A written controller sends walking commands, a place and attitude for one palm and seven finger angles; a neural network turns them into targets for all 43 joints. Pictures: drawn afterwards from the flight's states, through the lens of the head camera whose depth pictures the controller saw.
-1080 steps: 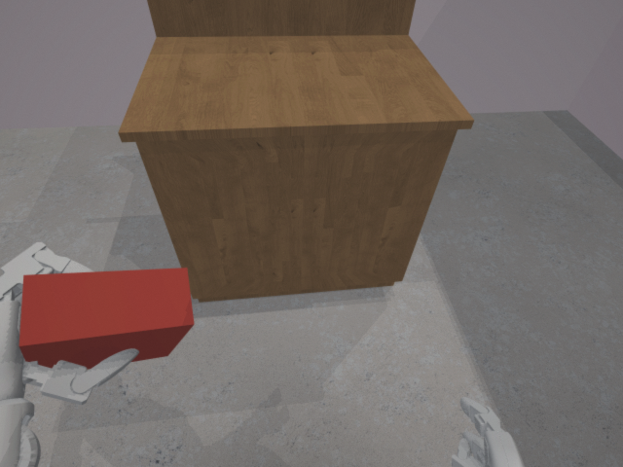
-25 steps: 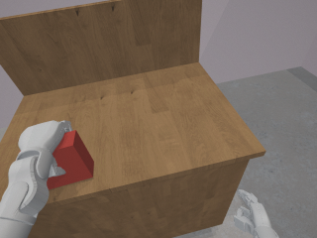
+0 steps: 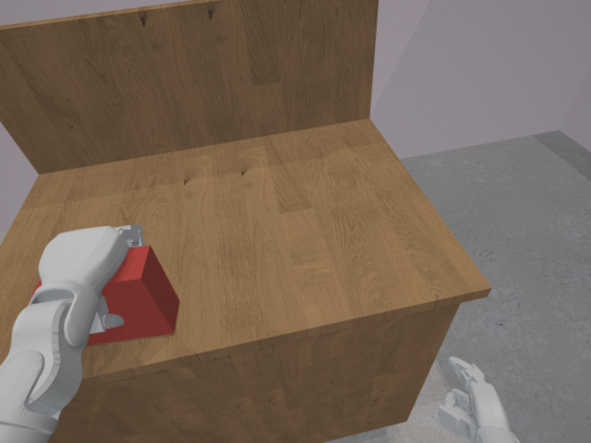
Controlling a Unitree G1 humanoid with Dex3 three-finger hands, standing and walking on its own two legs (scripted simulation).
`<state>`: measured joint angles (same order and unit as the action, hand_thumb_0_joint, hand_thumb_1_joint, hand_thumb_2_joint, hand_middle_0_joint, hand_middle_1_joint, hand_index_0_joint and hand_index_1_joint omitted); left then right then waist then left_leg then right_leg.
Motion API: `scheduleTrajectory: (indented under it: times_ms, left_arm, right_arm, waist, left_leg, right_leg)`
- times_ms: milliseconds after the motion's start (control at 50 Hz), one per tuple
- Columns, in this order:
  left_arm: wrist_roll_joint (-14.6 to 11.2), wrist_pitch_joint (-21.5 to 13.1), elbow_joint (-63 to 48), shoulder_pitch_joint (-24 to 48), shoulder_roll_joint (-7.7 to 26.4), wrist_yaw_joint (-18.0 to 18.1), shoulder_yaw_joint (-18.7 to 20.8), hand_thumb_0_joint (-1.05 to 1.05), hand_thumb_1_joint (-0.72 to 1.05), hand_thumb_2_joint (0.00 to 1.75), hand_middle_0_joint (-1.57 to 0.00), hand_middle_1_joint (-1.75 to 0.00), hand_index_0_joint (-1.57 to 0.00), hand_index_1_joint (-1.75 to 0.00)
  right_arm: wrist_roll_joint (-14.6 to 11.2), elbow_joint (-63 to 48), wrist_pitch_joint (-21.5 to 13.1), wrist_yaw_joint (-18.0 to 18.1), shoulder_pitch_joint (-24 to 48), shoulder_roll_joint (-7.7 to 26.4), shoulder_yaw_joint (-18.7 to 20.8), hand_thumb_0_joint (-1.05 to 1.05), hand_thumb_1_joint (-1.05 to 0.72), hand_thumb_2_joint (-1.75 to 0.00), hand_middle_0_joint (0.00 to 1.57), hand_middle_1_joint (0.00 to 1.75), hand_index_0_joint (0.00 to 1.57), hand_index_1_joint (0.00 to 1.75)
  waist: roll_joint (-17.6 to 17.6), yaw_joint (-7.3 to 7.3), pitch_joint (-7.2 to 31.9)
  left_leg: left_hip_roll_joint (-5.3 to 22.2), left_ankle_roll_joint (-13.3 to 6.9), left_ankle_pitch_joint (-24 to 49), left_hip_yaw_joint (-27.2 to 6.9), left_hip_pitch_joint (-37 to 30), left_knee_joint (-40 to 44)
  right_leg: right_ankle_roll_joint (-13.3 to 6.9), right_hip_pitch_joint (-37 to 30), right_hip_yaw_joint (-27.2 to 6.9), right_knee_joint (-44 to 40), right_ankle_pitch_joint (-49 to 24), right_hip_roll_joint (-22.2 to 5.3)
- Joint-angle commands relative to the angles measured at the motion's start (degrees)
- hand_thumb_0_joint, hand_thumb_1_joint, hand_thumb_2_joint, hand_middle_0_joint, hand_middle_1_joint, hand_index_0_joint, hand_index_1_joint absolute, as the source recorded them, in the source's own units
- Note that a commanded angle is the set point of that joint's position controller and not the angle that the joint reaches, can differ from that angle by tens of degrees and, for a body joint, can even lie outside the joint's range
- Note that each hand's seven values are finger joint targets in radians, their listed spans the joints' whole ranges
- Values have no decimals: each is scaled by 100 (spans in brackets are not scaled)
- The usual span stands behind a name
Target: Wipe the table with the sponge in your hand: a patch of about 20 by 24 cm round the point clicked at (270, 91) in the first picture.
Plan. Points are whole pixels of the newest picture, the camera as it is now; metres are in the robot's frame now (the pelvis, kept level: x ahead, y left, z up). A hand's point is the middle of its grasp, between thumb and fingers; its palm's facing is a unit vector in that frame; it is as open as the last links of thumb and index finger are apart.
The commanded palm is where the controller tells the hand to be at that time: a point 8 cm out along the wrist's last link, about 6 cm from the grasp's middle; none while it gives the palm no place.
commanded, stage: lower the sponge onto the table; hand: left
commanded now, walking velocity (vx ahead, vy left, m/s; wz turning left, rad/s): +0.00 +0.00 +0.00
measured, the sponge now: (122, 306) +0.25 +0.30 +0.06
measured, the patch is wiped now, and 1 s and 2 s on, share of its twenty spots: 0.30 0.40 0.50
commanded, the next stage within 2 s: wipe forward along the first lane in 0.22 s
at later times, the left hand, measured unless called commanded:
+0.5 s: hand (96, 275) +0.26 +0.32 +0.11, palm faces +0.00 -0.03 -1.00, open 9.8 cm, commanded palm +0.24 +0.32 +0.16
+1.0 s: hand (100, 251) +0.31 +0.34 +0.11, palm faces -0.05 +0.00 -1.00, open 9.8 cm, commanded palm +0.29 +0.33 +0.14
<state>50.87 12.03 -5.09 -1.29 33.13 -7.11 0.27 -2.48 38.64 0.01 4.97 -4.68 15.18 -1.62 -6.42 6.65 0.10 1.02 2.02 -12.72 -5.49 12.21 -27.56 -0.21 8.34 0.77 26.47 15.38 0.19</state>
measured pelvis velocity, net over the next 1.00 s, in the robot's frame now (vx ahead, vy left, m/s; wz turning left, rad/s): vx -0.01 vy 0.01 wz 0.00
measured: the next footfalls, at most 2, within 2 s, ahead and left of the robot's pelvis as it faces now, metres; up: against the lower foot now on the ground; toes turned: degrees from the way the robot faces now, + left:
none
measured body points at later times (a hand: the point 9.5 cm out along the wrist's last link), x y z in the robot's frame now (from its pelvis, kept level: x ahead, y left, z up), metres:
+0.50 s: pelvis +0.00 +0.01 +0.00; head -0.01 -0.03 +0.45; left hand +0.26 +0.32 +0.17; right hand +0.22 -0.21 -0.10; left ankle +0.03 +0.15 -0.74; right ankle -0.01 -0.12 -0.74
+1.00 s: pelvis -0.01 +0.01 +0.00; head +0.00 -0.03 +0.45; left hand +0.30 +0.34 +0.16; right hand +0.17 -0.24 -0.12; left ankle +0.03 +0.15 -0.74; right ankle -0.01 -0.12 -0.74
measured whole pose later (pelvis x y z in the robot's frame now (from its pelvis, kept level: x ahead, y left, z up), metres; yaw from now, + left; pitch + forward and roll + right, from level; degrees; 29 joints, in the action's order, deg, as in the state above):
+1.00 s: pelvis -0.01 +0.01 +0.00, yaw +0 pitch +1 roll -1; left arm 53.9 9.1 18.1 14.4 34.5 -5.2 3.4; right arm -3.7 40.1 3.2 4.7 -9.3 16.6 -0.1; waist -5.7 4.2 1.9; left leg 0.8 1.6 -13.1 -5.5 18.8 -30.5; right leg 0.1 14.6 0.7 28.7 15.4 0.2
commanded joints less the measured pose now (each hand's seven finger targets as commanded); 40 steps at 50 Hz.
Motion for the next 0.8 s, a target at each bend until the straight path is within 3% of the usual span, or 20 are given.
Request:
scheduleTrajectory:
  times_ms: [0,80,120,200,220,240,280,320,380,440,480,540,580,600,620,680,700,760,780]
  left_arm:
    - [100,47,-456,1668,1535,486,1188,0,10,130,-120,-160,-120,-160]
    - [165,185,-678,1622,1691,591,1258,0,10,130,-120,-160,-120,-160]
    - [127,195,-648,1213,1432,569,1089,0,10,130,-120,-160,-120,-160]
    - [70,243,-447,1273,1321,397,911,0,10,130,-120,-160,-120,-160]
    - [85,218,-403,1105,1478,395,1063,0,10,130,-120,-160,-120,-160]
    - [77,184,-493,1178,1311,369,887,0,10,130,-120,-160,-120,-160]
    - [88,140,-673,1258,1329,367,902,0,10,130,-120,-160,-120,-160]
    - [104,115,-416,1088,1197,394,844,0,10,130,-120,-160,-120,-160]
    - [127,109,-220,1403,1427,426,1016,0,10,130,-120,-160,-120,-160]
    - [168,83,110,1501,1217,430,831,0,10,130,-120,-160,-120,-160]
    - [229,81,185,1724,1473,448,1001,0,10,130,-120,-160,-120,-160]
    - [247,107,548,1766,1183,406,718,0,10,130,-120,-160,-120,-160]
    - [285,106,670,1948,1493,386,919,0,10,130,-120,-160,-120,-160]
    - [288,105,805,2110,1256,359,670,0,10,130,-120,-160,-120,-160]
    - [319,91,1059,2092,1451,358,835,0,10,130,-120,-160,-120,-160]
    - [395,17,1072,2257,1484,299,809,0,10,130,-120,-160,-120,-160]
    - [386,-2,1180,2250,1275,290,630,0,10,130,-120,-160,-120,-160]
    - [391,-78,1469,2340,1306,252,631,0,10,130,-120,-160,-120,-160]
    - [402,-130,1437,2413,1469,249,768,0,10,130,-120,-160,-120,-160]
  right_arm:
    - [-6,-888,-215,33,925,548,213,0,-90,-90,20,30,20,30]
    - [-20,-948,-208,-19,1117,560,198,0,-90,-90,20,30,20,30]
    - [12,-945,-227,-55,989,535,234,0,-90,-90,20,30,20,30]
    - [-4,-927,-209,-34,959,575,214,0,-90,-90,20,30,20,30]
    - [-8,-898,-198,-35,913,600,246,0,-90,-90,20,30,20,30]
    - [-1,-933,-190,-33,934,589,234,0,-90,-90,20,30,20,30]
    - [-34,-993,-226,-26,1049,554,209,0,-90,-90,20,30,20,30]
    - [-14,-930,-216,-26,880,566,243,0,-90,-90,20,30,20,30]
    - [-43,-899,-199,10,924,608,243,0,-90,-90,20,30,20,30]
    - [-28,-837,-158,24,769,639,274,0,-90,-90,20,30,20,30]
    - [-62,-827,-157,29,842,653,262,0,-90,-90,20,30,20,30]
    - [-52,-778,-105,29,715,661,281,0,-90,-90,20,30,20,30]
    - [-81,-773,-92,32,764,693,262,0,-90,-90,20,30,20,30]
    - [-74,-787,-87,54,696,674,258,0,-90,-90,20,30,20,30]
    - [-72,-717,-72,57,599,710,285,0,-90,-90,20,30,20,30]
    - [-90,-776,-45,33,641,718,275,0,-90,-90,20,30,20,30]
    - [-85,-781,-38,37,570,699,293,0,-90,-90,20,30,20,30]
    - [-82,-744,14,25,445,756,329,0,-90,-90,20,30,20,30]
    - [-93,-777,-2,23,474,758,319,0,-90,-90,20,30,20,30]
  waist:
    - [259,23,829]
    - [-32,75,1142]
    - [99,68,1303]
    - [332,-72,1036]
    - [353,-44,1003]
    - [308,-69,1026]
    - [215,-54,1005]
    - [419,-76,933]
    - [416,-104,791]
    - [542,-134,858]
    - [378,-124,899]
    - [521,-186,838]
    - [434,-178,869]
    - [511,-225,869]
    - [637,-226,860]
    - [395,-209,962]
    - [456,-231,965]
    - [645,-275,911]
    - [569,-258,981]
  left_leg:
    - [-365,-363,902,423,-444,302]
    - [-396,-354,1134,416,-534,248]
    - [-387,-380,1324,438,-544,209]
    - [-381,-408,1037,465,-425,189]
    - [-370,-408,1006,431,-411,189]
    - [-381,-411,1014,428,-416,212]
    - [-369,-406,1005,395,-469,219]
    - [-357,-405,983,408,-407,213]
    - [-338,-393,781,386,-355,255]
    - [-364,-395,809,417,-303,240]
    - [-364,-379,785,400,-307,242]
    - [-378,-392,778,431,-245,208]
    - [-365,-382,657,400,-198,240]
    - [-400,-404,630,437,-177,207]
    - [-379,-401,581,427,-138,190]
    - [-395,-395,663,395,-126,186]
    - [-404,-409,629,423,-120,159]
    - [-398,-421,534,426,-23,120]
    - [-388,-423,532,399,-27,121]
  right_leg:
    - [-302,175,75,-549,-761,212]
    - [-336,-17,-84,-457,-1038,219]
    - [-287,-142,89,-379,-1291,179]
    - [-238,74,108,-442,-1118,197]
    - [-233,98,100,-449,-1051,191]
    - [-233,84,144,-436,-1086,199]
    - [-271,141,60,-431,-1029,230]
    - [-238,203,167,-427,-980,209]
    - [-269,310,78,-474,-787,248]
    - [-244,305,179,-458,-859,227]
    - [-289,300,88,-439,-811,253]
    - [-254,380,178,-454,-867,228]
    - [-285,376,118,-452,-705,249]
    - [-258,406,171,-455,-705,229]
    - [-244,444,177,-454,-660,226]
    - [-298,418,131,-419,-741,249]
    - [-276,458,183,-411,-701,235]
    - [-250,552,171,-419,-703,235]
    - [-282,532,121,-409,-700,251]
